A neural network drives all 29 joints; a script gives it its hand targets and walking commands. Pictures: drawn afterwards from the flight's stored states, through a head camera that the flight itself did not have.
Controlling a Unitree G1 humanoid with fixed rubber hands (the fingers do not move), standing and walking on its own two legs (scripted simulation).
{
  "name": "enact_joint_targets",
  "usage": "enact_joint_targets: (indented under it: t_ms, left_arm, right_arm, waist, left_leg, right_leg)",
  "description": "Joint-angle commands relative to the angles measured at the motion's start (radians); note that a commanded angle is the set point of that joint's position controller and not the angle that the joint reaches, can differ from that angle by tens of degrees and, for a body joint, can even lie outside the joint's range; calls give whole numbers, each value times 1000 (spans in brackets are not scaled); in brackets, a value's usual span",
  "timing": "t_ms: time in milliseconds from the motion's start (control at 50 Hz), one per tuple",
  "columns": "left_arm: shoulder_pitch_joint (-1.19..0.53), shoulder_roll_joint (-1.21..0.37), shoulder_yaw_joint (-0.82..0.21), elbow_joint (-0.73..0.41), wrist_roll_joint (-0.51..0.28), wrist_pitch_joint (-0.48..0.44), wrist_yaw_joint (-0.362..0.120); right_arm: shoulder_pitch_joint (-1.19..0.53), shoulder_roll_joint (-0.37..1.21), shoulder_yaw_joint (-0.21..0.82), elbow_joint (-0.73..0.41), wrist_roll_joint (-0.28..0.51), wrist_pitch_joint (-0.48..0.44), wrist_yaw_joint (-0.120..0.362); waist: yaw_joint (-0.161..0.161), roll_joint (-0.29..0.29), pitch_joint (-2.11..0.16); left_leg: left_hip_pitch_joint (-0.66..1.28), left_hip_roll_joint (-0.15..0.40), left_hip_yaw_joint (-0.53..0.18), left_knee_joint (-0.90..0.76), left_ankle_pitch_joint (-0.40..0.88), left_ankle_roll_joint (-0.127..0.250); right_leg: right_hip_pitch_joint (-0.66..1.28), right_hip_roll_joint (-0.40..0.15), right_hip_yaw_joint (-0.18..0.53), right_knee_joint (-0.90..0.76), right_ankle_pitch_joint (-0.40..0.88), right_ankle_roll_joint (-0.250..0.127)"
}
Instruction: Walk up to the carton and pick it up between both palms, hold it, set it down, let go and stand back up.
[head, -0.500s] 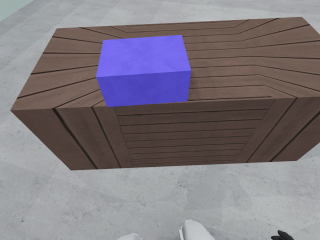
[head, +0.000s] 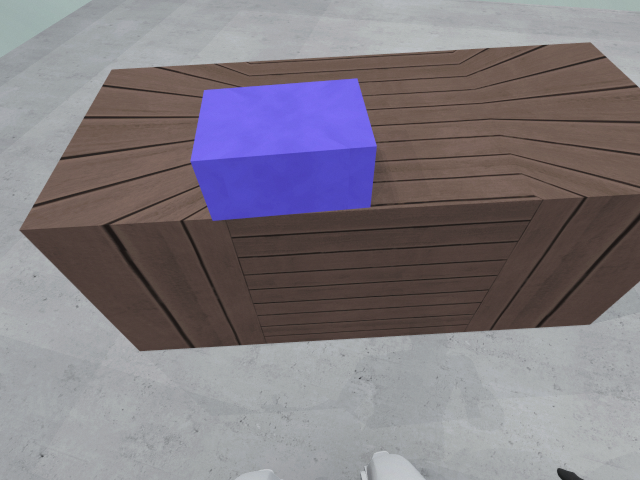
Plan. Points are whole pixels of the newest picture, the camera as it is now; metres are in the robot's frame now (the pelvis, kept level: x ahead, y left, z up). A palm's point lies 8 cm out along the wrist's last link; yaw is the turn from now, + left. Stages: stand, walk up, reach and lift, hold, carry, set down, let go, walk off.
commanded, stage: walk up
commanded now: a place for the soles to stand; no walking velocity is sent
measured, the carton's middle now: (286, 148) +0.73 +0.05 -0.03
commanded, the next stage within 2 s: none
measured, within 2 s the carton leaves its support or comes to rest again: neither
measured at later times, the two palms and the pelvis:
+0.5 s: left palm out of the picture +0.08 +0.34 -0.08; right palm out of the picture +0.08 -0.31 -0.10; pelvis +0.00 +0.01 +0.00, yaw +0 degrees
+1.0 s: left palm out of the picture +0.09 +0.36 -0.08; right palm (558, 478) +0.14 -0.28 -0.09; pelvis +0.04 +0.03 +0.01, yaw +0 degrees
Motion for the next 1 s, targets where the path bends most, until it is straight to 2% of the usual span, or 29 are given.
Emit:
enact_joint_targets:
  t_ms: [0,40,120,140,160,180,200,240,280,300,320,340,360,400,480,520,540,560,640,660,700,720,740,760,780,820,860,940,980]
  left_arm:
    - [88,371,76,-38,18,-40,11]
    - [39,347,70,-46,16,-35,19]
    - [-52,286,44,-61,9,-18,15]
    - [-89,255,38,-69,8,-14,13]
    - [-94,221,33,-76,1,-9,14]
    - [-77,233,37,-65,2,-2,21]
    - [-58,252,41,-51,6,-2,23]
    - [-17,250,39,-34,2,-13,12]
    - [70,224,36,-14,-3,-29,6]
    - [101,227,39,-4,2,-37,8]
    - [129,276,54,0,14,-44,13]
    - [134,358,72,-11,21,-47,14]
    - [95,370,71,-24,12,-42,12]
    - [49,348,66,-37,13,-37,20]
    - [-54,285,43,-52,7,-17,18]
    - [-93,225,33,-67,-2,-7,16]
    - [-80,236,38,-57,-1,1,23]
    - [-61,252,41,-44,4,1,25]
    - [54,235,40,-14,-2,-20,4]
    - [82,247,56,-41,11,-28,-34]
    - [135,289,76,-11,17,-34,-52]
    - [209,307,85,18,22,-40,-52]
    - [273,350,97,34,30,-50,-49]
    - [282,404,106,32,29,-58,-49]
    - [239,398,107,12,17,-56,-42]
    - [204,359,102,-14,8,-57,-34]
    - [184,330,92,-19,6,-51,-37]
    - [114,332,88,-40,15,-38,-45]
    - [19,328,77,-55,12,-29,-53]
  right_arm:
    - [-77,-232,-30,-88,22,8,-6]
    - [-68,-231,-31,-68,16,4,-2]
    - [36,-219,-42,-26,10,-16,4]
    - [63,-250,-49,-22,2,-22,1]
    - [45,-298,-52,-31,-5,-26,0]
    - [10,-311,-49,-36,2,-28,0]
    - [-5,-316,-49,-35,3,-31,0]
    - [-53,-296,-45,-42,6,-34,-7]
    - [-107,-273,-37,-58,10,-27,-3]
    - [-120,-246,-27,-64,14,-20,1]
    - [-106,-221,-19,-78,24,-16,1]
    - [-93,-201,-22,-95,31,-9,2]
    - [-86,-222,-30,-92,30,4,-4]
    - [-91,-225,-31,-77,19,3,-2]
    - [26,-223,-45,-31,14,-18,1]
    - [30,-300,-52,-34,-1,-28,-1]
    - [5,-308,-50,-37,5,-29,-1]
    - [-9,-316,-50,-37,6,-32,-1]
    - [-80,-281,-47,-51,8,-33,-6]
    - [-4,-339,-83,-45,23,-49,13]
    - [-70,-327,-74,-68,7,-46,29]
    - [-111,-290,-61,-76,7,-41,31]
    - [-157,-217,-39,-99,19,-39,30]
    - [-173,-178,-23,-115,22,-41,24]
    - [-204,-236,-30,-111,14,-47,16]
    - [-138,-247,-43,-84,19,-59,21]
    - [-108,-244,-51,-75,18,-64,25]
    - [-112,-234,-55,-92,26,-77,26]
    - [-29,-220,-60,-67,29,-92,24]
  waist:
    - [74,-220,-184]
    - [58,-168,-130]
    - [-14,-126,-156]
    - [-42,-42,-167]
    - [-36,92,-149]
    - [-27,118,-104]
    - [-16,88,-80]
    - [17,80,-72]
    - [71,93,-112]
    - [88,67,-138]
    - [92,-45,-190]
    - [82,-193,-211]
    - [71,-214,-191]
    - [62,-166,-143]
    - [-16,-112,-163]
    - [-31,96,-152]
    - [-29,120,-105]
    - [-18,90,-79]
    - [46,103,-103]
    - [28,110,-173]
    - [76,47,-160]
    - [118,-66,-161]
    - [154,-257,-149]
    - [159,-359,-82]
    - [154,-224,-39]
    - [120,-149,-82]
    - [114,-198,-136]
    - [95,-251,-99]
    - [26,-235,-92]
  left_leg:
    - [-225,4,-111,115,-225,15]
    - [-197,25,-119,104,-205,26]
    - [95,46,-101,-198,71,50]
    - [174,112,-213,-312,54,72]
    - [179,219,-416,-469,-35,124]
    - [134,349,-516,-529,-24,186]
    - [95,383,-556,-532,11,225]
    - [103,346,-450,-455,174,246]
    - [60,264,-260,-325,368,198]
    - [12,207,-188,-236,426,143]
    - [-76,136,-125,-74,413,88]
    - [-184,23,-34,95,221,16]
    - [-201,5,-88,106,-193,14]
    - [-190,25,-113,119,-222,25]
    - [97,55,-105,-193,132,43]
    - [173,231,-401,-461,48,118]
    - [129,357,-493,-519,65,185]
    - [96,387,-537,-531,67,216]
    - [90,306,-338,-399,247,214]
    - [167,328,-387,-455,-175,240]
    - [14,294,-375,-418,-480,216]
    - [-116,207,-288,-269,-495,164]
    - [-360,55,-125,4,-376,69]
    - [-585,-55,3,211,-205,24]
    - [-611,-8,-103,244,-172,33]
    - [-557,34,-108,208,-117,42]
    - [-462,39,-89,137,-147,35]
    - [-330,43,-42,-16,-82,19]
    - [-91,28,15,-157,53,24]
  right_leg:
    - [215,-338,654,-420,101,-298]
    - [169,-311,591,-391,133,-295]
    - [-29,-193,363,-237,205,-187]
    - [-121,-122,253,-123,187,-132]
    - [-199,12,76,47,70,-80]
    - [-214,43,-38,116,-217,-52]
    - [-206,18,-32,172,-272,-47]
    - [-162,-19,-53,128,-224,-51]
    - [28,-29,-116,-136,-7,-64]
    - [137,-14,-71,-249,104,-78]
    - [249,-78,120,-308,164,-115]
    - [274,-245,462,-377,194,-207]
    - [222,-340,605,-386,279,-302]
    - [187,-327,573,-365,306,-316]
    - [-10,-196,342,-211,324,-189]
    - [-178,11,55,53,109,-80]
    - [-194,41,-45,123,-234,-51]
    - [-197,19,-36,177,-280,-48]
    - [-47,-34,-107,-33,-100,-56]
    - [-30,-6,-158,-81,-111,-73]
    - [141,-15,-121,-185,-91,-91]
    - [237,-24,9,-290,-225,-123]
    - [381,-142,352,-472,-472,-189]
    - [446,-315,761,-656,-659,-268]
    - [441,-351,832,-646,-558,-304]
    - [500,-321,700,-537,-319,-293]
    - [479,-282,581,-494,-178,-275]
    - [302,-279,495,-480,-94,-279]
    - [119,-244,367,-398,-21,-247]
